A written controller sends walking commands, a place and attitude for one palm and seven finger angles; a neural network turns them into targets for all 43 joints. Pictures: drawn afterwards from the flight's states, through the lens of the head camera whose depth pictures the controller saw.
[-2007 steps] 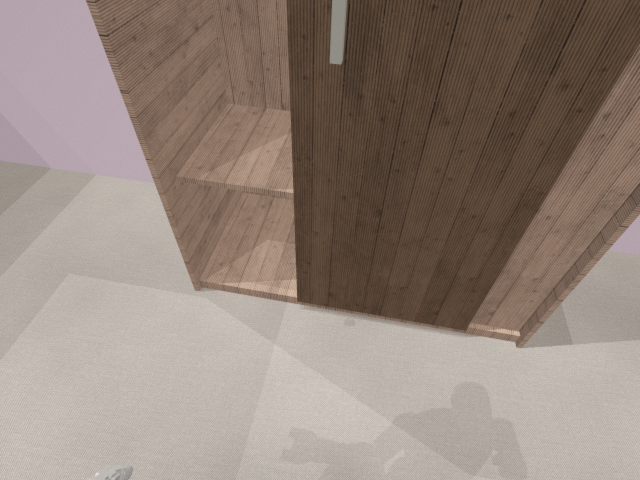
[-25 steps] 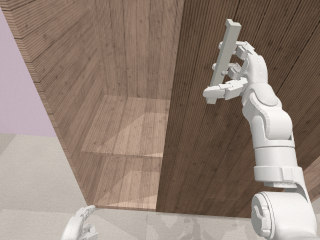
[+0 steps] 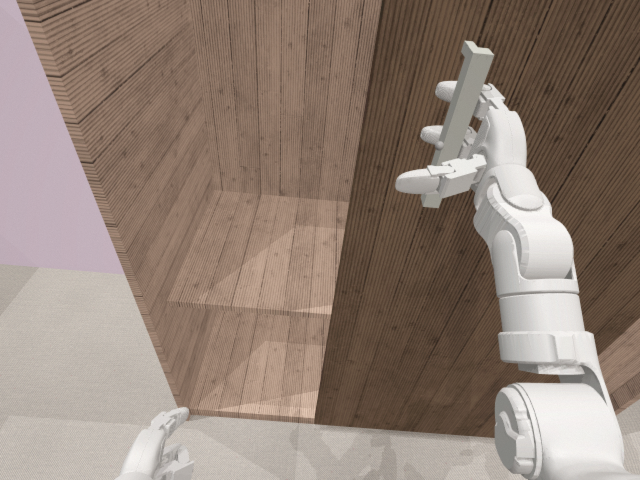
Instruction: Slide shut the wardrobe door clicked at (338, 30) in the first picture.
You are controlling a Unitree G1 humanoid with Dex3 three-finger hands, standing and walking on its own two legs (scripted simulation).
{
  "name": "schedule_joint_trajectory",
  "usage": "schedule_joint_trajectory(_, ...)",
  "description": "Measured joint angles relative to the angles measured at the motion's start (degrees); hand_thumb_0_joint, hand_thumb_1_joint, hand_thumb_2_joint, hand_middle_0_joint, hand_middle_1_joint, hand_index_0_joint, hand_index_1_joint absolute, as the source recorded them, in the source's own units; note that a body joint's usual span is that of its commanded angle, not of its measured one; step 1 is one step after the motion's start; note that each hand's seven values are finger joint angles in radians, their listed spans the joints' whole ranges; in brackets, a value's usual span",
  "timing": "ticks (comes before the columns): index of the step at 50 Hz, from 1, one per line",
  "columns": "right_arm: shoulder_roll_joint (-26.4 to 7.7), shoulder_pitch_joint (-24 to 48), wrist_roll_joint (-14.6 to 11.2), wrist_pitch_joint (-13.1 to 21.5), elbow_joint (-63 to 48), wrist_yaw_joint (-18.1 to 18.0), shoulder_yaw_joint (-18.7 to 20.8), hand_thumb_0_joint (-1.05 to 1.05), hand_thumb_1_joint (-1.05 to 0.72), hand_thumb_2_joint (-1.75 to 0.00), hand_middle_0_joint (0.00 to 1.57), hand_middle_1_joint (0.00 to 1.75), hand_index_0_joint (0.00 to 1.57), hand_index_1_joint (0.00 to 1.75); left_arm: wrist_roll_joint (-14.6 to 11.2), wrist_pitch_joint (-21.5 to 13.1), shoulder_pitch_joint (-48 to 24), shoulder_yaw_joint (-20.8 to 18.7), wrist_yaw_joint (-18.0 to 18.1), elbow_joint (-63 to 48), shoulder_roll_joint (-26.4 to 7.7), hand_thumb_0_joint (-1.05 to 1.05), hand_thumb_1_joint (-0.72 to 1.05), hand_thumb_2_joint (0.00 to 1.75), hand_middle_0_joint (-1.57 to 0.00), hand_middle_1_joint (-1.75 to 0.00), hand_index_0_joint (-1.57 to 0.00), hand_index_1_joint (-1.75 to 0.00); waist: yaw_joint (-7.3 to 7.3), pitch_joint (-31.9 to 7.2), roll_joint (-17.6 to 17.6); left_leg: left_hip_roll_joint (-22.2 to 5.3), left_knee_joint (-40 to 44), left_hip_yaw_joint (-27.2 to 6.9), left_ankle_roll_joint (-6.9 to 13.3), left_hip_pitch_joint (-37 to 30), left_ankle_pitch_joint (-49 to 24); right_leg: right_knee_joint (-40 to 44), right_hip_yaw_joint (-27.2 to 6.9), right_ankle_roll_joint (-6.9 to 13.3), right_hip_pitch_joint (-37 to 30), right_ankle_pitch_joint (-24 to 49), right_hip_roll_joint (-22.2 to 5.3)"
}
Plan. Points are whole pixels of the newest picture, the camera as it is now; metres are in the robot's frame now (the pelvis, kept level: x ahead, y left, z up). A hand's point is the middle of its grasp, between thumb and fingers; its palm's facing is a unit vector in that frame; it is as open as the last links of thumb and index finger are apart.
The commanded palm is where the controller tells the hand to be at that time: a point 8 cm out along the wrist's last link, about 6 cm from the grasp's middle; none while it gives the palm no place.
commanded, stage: slide the fingers in behind the handle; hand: right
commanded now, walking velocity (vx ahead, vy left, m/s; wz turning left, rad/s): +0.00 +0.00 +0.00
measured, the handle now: (448, 130) +0.46 -0.11 +0.26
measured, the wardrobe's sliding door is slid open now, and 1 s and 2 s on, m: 0.38 0.38 0.38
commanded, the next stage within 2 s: grip the handle and tug to test in 0.48 s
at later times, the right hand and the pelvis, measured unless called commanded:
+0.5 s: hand (439, 145) +0.40 -0.09 +0.27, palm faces +0.01 +1.00 -0.01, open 14.3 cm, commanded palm +0.38 -0.14 +0.26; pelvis +0.01 +0.00 +0.00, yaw -1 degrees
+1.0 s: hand (440, 146) +0.40 -0.09 +0.27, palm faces +0.00 +1.00 -0.02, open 10.6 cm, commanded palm +0.38 -0.13 +0.26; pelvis +0.01 -0.01 +0.00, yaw +0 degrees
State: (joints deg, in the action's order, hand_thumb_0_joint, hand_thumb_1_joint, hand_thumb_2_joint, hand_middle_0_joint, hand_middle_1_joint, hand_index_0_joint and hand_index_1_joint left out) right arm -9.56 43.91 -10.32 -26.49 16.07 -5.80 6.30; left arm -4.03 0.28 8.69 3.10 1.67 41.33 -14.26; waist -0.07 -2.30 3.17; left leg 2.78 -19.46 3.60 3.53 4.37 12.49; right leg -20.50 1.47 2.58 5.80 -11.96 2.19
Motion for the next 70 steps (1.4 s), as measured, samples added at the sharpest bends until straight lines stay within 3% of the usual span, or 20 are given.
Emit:
schedule_joint_trajectory(20,0.49,-0.26,-0.42,0.41,-0.54,0.72,-0.79,-0.01,0.5,-0.3,0.28,1.2,0.21,1.18,0.13,0.08,-0.74,0.19,-0.15,0.15,0.25,0.01,0.91,0.9,-0.2,-0.29,-0.2,-0.3,0.77,-0.11,-0.02,-0.1,-0.03,0.65,0.12,-0.3,0.52,-0.07,-0.72,-0.14,-0.08,-0.27,0.15)
schedule_joint_trajectory(35,0.1,-1.42,-0.74,-0.21,-1.76,1.32,-0.03,-0.01,0.46,-0.32,0.3,1.21,0.24,1.18,0.23,0.77,-1.11,0.41,-0.3,-0.61,0.43,0.01,0.91,0.9,-0.2,-0.3,-0.2,-0.3,0.2,-0.5,0.11,-0.2,-0.12,-0.06,-0.18,-0.29,0.55,0.06,-0.05,0.15,-0.36,-0.47,0.23)
schedule_joint_trajectory(44,0.31,-1.7,-0.32,-0.67,-2.76,0.47,-0.31,-0.01,0.17,-0.44,0.32,1.25,0.25,1.2,0.26,0.89,-0.74,0.13,-0.5,-0.68,0.28,0.01,0.91,0.9,-0.2,-0.3,-0.2,-0.3,0.03,-0.38,0.04,-0.32,-0.21,-0.32,-0.36,-0.29,0.59,0.15,0.19,0.29,-0.51,-0.5,0.36)
schedule_joint_trajectory(64,0.69,-3.25,-0.02,-2.05,-6.48,-0.24,-1.26,0.01,-0.71,-0.82,0.38,1.36,0.28,1.26,0.44,1.59,-1.31,-0.1,-1.35,-1.07,0.28,0.01,0.91,0.9,-0.2,-0.29,-0.2,-0.3,0.32,-0.55,0.25,-0.58,-0.53,-0.25,-0.58,-0.5,1.42,-0.04,0.04,0.43,-0.71,-1.21,0.64)
schedule_joint_trajectory(70,1.01,-3.48,0.14,-2.58,-7.34,-0.51,-1.64,0.01,-0.73,-0.82,0.37,1.37,0.26,1.28,0.54,1.96,-1.92,-0.15,-1.62,-1.42,0.31,0.01,0.91,0.9,-0.2,-0.29,-0.2,-0.3,0.51,-0.69,0.24,-0.66,-0.76,-0.05,-0.54,-0.44,1.72,-0.19,-0.17,0.36,-0.62,-1.38,0.73)
